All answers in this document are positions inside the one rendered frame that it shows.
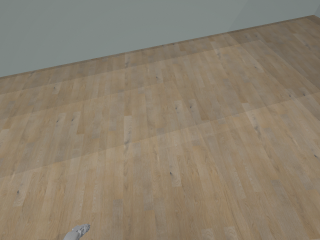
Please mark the left robot hand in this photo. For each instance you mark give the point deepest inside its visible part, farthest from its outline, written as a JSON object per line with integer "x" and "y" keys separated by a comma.
{"x": 77, "y": 232}

